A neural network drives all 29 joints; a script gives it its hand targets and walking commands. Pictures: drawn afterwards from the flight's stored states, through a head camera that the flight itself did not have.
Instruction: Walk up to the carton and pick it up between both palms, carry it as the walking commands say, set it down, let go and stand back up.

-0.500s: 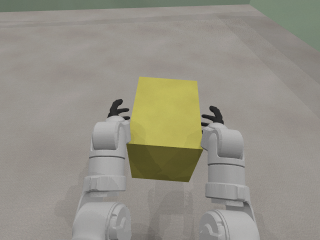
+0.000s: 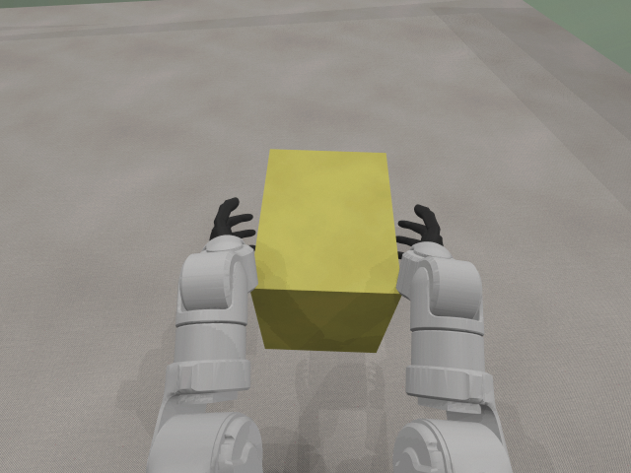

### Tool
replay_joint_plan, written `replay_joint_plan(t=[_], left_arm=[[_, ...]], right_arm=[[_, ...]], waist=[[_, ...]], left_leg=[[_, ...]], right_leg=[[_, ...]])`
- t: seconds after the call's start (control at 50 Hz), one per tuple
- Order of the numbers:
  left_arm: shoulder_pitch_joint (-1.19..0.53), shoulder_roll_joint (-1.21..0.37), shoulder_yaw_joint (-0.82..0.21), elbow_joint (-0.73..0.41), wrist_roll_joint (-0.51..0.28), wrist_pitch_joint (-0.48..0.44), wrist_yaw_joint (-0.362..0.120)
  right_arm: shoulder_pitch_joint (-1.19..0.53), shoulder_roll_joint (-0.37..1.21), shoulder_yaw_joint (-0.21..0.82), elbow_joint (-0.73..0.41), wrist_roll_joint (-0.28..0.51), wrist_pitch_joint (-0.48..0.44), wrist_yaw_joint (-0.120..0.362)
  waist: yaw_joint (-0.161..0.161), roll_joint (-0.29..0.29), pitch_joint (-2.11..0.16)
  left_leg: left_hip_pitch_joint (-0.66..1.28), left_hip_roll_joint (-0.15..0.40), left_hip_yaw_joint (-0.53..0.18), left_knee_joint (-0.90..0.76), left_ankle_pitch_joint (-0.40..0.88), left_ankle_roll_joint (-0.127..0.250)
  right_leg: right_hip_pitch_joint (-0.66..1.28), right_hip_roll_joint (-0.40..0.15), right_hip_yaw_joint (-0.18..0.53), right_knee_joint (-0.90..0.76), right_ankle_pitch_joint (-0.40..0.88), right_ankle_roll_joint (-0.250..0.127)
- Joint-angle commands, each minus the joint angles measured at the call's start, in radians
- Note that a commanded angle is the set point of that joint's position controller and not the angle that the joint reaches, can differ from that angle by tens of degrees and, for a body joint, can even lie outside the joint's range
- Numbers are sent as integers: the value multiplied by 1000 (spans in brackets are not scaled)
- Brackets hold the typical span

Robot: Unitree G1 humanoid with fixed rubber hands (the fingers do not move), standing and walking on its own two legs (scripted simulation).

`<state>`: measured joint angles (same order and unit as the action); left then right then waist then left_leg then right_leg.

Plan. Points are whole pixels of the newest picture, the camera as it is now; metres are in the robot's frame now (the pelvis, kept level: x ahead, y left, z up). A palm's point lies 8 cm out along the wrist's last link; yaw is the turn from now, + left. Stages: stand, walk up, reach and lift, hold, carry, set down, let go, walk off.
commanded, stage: carry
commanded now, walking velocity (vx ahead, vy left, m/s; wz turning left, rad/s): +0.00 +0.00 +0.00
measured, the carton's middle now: (324, 253) +0.42 +0.00 +0.02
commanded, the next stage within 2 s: none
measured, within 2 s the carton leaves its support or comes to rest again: neither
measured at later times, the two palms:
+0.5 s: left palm (225, 255) +0.35 +0.12 +0.11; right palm (427, 261) +0.34 -0.12 +0.11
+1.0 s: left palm (198, 244) +0.35 +0.15 +0.12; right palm (401, 238) +0.36 -0.09 +0.13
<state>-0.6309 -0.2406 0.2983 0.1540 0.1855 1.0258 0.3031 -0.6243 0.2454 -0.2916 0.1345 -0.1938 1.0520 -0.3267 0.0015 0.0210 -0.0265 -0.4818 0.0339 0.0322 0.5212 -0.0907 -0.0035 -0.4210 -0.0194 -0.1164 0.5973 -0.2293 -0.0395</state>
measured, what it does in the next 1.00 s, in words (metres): stands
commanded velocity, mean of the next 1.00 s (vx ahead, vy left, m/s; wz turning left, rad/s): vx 0.22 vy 0.00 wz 0.22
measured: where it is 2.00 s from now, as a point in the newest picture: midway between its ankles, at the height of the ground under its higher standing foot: (220, 348)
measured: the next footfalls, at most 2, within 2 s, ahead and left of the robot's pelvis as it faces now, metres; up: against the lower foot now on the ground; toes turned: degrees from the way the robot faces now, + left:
right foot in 1.32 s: +0.29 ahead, -0.08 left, +0.00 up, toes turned +14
left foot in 1.62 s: +0.42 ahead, +0.31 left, +0.00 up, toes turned +45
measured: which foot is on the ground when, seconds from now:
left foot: down 0.00-1.00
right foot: down 0.00-1.00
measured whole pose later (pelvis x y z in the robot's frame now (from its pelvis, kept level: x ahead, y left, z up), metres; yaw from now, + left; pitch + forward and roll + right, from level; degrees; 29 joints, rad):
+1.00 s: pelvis +0.04 +0.01 +0.01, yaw +7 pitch +3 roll +1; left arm -0.53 -0.25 0.19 0.04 0.19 1.14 0.31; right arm -0.50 0.23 -0.24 -0.01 -0.15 1.15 -0.32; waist -0.06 -0.05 -0.08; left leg -0.40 0.02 0.12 0.61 -0.33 0.03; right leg -0.29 -0.10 -0.21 0.49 -0.25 -0.01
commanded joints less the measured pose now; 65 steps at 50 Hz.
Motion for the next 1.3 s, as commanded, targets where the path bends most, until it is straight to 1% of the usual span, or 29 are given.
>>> replay_joint_plan(t=[0.0, 0.12, 0.24, 0.36, 0.78, 0.8, 0.82, 0.84, 0.86, 0.88, 0.9, 0.92, 0.94, 0.96, 0.98, 1.0, 1.02, 1.04, 1.06, 1.08, 1.1, 1.12, 1.14, 1.16, 1.18, 1.22, 1.24, 1.26, 1.28], left_arm=[[-678, -919, -567, -4, -322, -19, -215], [-682, -908, -549, 19, -311, -31, -217], [-684, -900, -537, 29, -306, -41, -217], [-687, -908, -556, -20, -323, -25, -205], [-678, -912, -563, -28, -325, 4, -209], [-718, -946, -610, -79, -348, 8, -206], [-610, -963, -620, -133, -352, 26, -206], [-569, -962, -624, -199, -363, 43, -202], [-579, -934, -620, -206, -357, 54, -194], [-534, -912, -618, -195, -330, 65, -189], [-470, -916, -612, -174, -304, 75, -190], [-465, -931, -612, -191, -300, 74, -189], [-456, -942, -611, -201, -294, 73, -187], [-442, -949, -609, -210, -290, 73, -187], [-427, -951, -607, -216, -288, 76, -187], [-381, -952, -608, -225, -286, 83, -188], [-345, -946, -606, -229, -281, 93, -188], [-306, -950, -609, -240, -284, 104, -192], [-230, -982, -632, -284, -306, 123, -207], [-226, -982, -635, -289, -317, 133, -216], [-251, -972, -639, -287, -326, 139, -219], [-229, -977, -650, -298, -339, 146, -227], [-210, -991, -663, -321, -359, 151, -236], [-208, -1006, -675, -338, -379, 152, -243], [-206, -1021, -688, -354, -394, 152, -247], [-214, -1030, -708, -387, -413, 150, -248], [-214, -1029, -712, -397, -418, 150, -248], [-217, -1027, -713, -405, -420, 151, -247], [-205, -1023, -713, -406, -420, 152, -245]], right_arm=[[-705, 921, 580, -16, 325, -41, 213], [-710, 914, 567, 11, 319, -54, 216], [-713, 908, 557, 25, 319, -66, 217], [-714, 916, 573, -27, 335, -51, 205], [-693, 913, 570, -35, 328, -21, 204], [-754, 936, 604, -99, 348, -19, 203], [-658, 949, 617, -148, 357, 1, 204], [-618, 959, 631, -205, 373, 20, 204], [-630, 953, 633, -213, 377, 37, 206], [-600, 940, 631, -192, 374, 55, 212], [-548, 950, 637, -156, 371, 68, 224], [-558, 965, 650, -168, 391, 70, 232], [-557, 974, 658, -174, 405, 72, 239], [-546, 980, 663, -182, 414, 75, 244], [-527, 985, 664, -184, 416, 79, 247], [-482, 988, 665, -195, 417, 87, 251], [-436, 985, 660, -193, 417, 94, 252], [-379, 973, 657, -203, 415, 101, 253], [-238, 982, 657, -232, 403, 108, 255], [-232, 982, 667, -272, 408, 113, 251], [-269, 975, 669, -294, 411, 119, 245], [-250, 979, 670, -314, 410, 126, 242], [-223, 988, 670, -343, 411, 130, 242], [-219, 994, 668, -370, 412, 131, 243], [-217, 996, 668, -397, 412, 132, 246], [-209, 995, 674, -424, 411, 137, 251], [-201, 994, 678, -428, 411, 140, 254], [-190, 993, 682, -428, 412, 144, 256], [-187, 989, 686, -428, 414, 149, 258]], waist=[[-3, -29, -503], [-4, -30, -485], [-4, -23, -478], [-3, -18, -476], [0, -8, -489], [4, -28, -496], [12, -75, -479], [13, -159, -441], [12, -242, -405], [16, -239, -363], [17, -201, -351], [22, -152, -362], [26, -128, -375], [26, -121, -393], [22, -110, -403], [15, -89, -413], [6, -44, -430], [-13, 48, -434], [-46, 194, -432], [-59, 184, -373], [-55, 114, -332], [-50, 62, -319], [-47, 30, -312], [-45, 23, -317], [-43, 40, -320], [-42, 95, -325], [-40, 105, -327], [-37, 92, -333], [-22, 59, -349]], left_leg=[[242, 80, -60, -28, 33, 25], [232, 72, -58, -33, -13, 25], [226, 72, -63, -38, -33, 27], [226, 78, -71, -40, -46, 26], [238, 88, -81, -34, 0, 30], [196, 62, -70, -31, -195, 29], [126, 18, -40, 13, -381, 30], [74, -5, 5, 137, -360, 16], [43, -8, 69, 259, -265, 5], [9, 6, 67, 251, -284, 9], [15, 6, 62, 228, -285, 17], [29, 3, 69, 189, -284, 22], [56, -1, 79, 130, -278, 29], [100, -7, 94, 59, -260, 37], [160, -16, 120, -29, -214, 46], [255, -22, 139, -131, -160, 56], [389, -7, 85, -170, -178, 78], [519, 91, -121, -190, -314, 131], [618, 232, -431, -212, -430, 216], [683, 270, -556, -248, -346, 272], [711, 283, -562, -235, -284, 297], [720, 275, -537, -219, -236, 297], [703, 261, -490, -204, -193, 284], [661, 235, -436, -196, -166, 263], [608, 207, -393, -198, -160, 250], [518, 166, -348, -195, -165, 237], [471, 147, -323, -179, -165, 229], [405, 123, -284, -140, -167, 213], [288, 90, -227, -56, -185, 185]], right_leg=[[134, -133, 118, -132, 15, -26], [117, -132, 121, -144, -37, -28], [112, -128, 121, -142, -58, -29], [114, -125, 119, -133, -73, -28], [139, -119, 113, -110, 2, -26], [149, -127, 120, -138, -207, -25], [176, -161, 171, -198, -426, -44], [190, -250, 249, -314, -525, -59], [200, -339, 295, -412, -562, -84], [208, -371, 290, -452, -542, -98], [223, -375, 254, -454, -467, -94], [272, -383, 208, -428, -385, -80], [306, -378, 167, -402, -327, -71], [333, -366, 123, -368, -291, -57], [346, -348, 66, -326, -274, -32], [329, -324, 3, -266, -286, 2], [254, -289, -42, -166, -286, 41], [97, -237, -67, -24, -238, 81], [-101, -161, -77, 140, -215, 119], [-277, -115, -24, 230, -255, 129], [-376, -120, 38, 294, -290, 127], [-410, -125, 78, 312, -291, 124], [-394, -135, 104, 278, -282, 121], [-333, -134, 101, 219, -272, 126], [-266, -115, 76, 171, -240, 132], [-148, -84, 39, 93, -188, 139], [-79, -75, 24, 42, -154, 139], [27, -71, 5, -35, -99, 136], [211, -76, -11, -139, -32, 131]])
